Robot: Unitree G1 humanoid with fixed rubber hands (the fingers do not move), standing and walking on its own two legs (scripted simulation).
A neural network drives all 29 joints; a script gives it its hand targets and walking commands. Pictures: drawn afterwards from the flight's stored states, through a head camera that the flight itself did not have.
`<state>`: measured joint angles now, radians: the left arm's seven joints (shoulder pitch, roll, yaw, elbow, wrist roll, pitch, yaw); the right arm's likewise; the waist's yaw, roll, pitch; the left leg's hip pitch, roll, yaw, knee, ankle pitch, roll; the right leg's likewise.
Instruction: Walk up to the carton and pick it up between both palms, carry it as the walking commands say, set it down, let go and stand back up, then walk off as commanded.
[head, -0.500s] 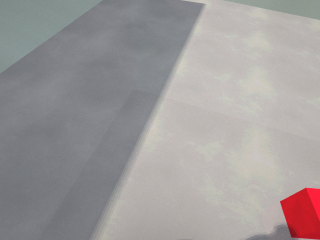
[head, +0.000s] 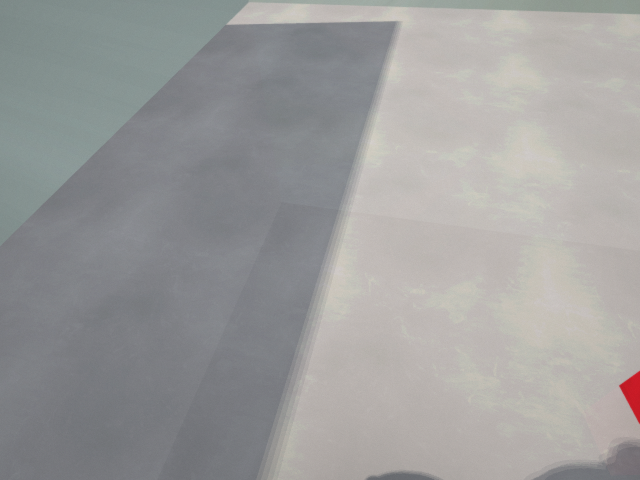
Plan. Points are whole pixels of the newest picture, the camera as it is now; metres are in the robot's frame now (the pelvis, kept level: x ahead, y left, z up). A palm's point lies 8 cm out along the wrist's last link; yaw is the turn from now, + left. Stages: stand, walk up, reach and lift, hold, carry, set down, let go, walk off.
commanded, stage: walk off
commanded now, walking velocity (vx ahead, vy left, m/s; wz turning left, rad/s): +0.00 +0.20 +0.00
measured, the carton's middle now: out of the picture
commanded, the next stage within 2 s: stand in 0.72 s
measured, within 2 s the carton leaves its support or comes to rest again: neither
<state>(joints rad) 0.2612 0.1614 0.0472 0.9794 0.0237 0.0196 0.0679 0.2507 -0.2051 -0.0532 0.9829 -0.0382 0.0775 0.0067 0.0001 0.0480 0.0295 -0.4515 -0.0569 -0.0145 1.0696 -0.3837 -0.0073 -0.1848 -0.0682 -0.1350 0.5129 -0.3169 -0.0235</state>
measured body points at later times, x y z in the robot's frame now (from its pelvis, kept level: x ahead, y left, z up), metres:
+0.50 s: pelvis -0.03 +0.14 +0.00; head +0.00 +0.17 +0.45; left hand +0.04 +0.41 -0.16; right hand +0.05 -0.11 -0.13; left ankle +0.00 +0.22 -0.74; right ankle -0.09 +0.01 -0.63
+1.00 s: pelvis -0.19 +0.06 -0.02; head -0.18 +0.05 +0.43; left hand -0.12 +0.33 -0.15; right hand -0.13 -0.24 -0.16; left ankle -0.02 +0.22 -0.72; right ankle -0.24 -0.07 -0.74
